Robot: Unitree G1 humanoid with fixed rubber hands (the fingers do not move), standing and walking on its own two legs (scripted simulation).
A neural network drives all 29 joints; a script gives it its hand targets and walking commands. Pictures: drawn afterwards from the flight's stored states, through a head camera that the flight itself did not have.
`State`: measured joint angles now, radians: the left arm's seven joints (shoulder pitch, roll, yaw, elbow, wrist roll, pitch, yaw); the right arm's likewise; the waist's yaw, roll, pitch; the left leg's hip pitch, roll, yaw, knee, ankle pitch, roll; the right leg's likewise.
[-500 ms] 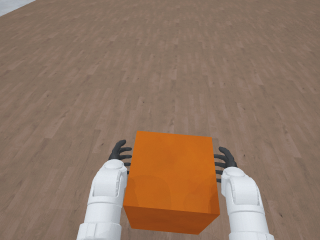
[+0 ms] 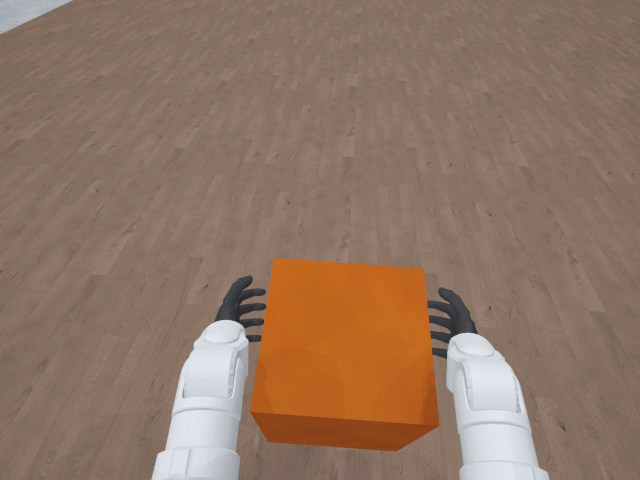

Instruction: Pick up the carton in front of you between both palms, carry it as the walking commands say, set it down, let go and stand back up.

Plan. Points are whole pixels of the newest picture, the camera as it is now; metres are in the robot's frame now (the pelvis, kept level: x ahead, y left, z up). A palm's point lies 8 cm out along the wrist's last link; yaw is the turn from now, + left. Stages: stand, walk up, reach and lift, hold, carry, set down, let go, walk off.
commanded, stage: carry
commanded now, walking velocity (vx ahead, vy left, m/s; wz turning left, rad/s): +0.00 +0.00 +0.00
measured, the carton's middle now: (339, 362) +0.31 +0.00 -0.07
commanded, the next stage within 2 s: hold in 0.74 s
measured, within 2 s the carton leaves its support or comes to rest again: neither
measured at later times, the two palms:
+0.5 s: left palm (230, 328) +0.30 +0.15 +0.04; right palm (459, 338) +0.29 -0.15 +0.04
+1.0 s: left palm (226, 338) +0.28 +0.15 +0.04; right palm (460, 336) +0.29 -0.15 +0.04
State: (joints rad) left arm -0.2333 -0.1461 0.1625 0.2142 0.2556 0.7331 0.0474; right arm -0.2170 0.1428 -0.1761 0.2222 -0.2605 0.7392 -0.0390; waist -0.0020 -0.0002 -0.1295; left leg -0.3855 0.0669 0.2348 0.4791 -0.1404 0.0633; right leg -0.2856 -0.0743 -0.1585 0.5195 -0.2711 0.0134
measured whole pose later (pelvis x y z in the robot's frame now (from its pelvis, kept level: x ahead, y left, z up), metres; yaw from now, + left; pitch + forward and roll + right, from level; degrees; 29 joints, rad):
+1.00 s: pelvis +0.01 -0.01 +0.01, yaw +3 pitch -7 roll +0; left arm -0.22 -0.14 0.16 0.18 0.27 0.74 0.04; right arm -0.21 0.14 -0.18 0.24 -0.26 0.71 -0.01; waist 0.00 -0.05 0.05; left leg -0.16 0.00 0.07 0.39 -0.12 0.03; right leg -0.05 0.00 0.01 0.43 -0.27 0.00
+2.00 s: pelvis +0.02 -0.02 +0.00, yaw +3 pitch -3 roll +0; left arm -0.44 -0.20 0.39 0.43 0.41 0.62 0.00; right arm -0.43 0.21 -0.42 0.51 -0.41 0.59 -0.01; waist 0.00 -0.04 0.05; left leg -0.26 -0.03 -0.02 0.48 -0.17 0.02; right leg -0.14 0.04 0.07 0.51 -0.31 -0.02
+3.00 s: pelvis -0.05 -0.01 -0.24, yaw -1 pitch +46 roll -4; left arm -1.03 -0.05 0.45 0.69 0.29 0.29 0.15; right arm -0.96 0.03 -0.48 0.66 -0.23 0.31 -0.05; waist -0.03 -0.01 -0.14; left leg -1.99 -0.10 -0.09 1.57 -0.38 -0.02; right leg -1.87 0.14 0.05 1.65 -0.59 0.04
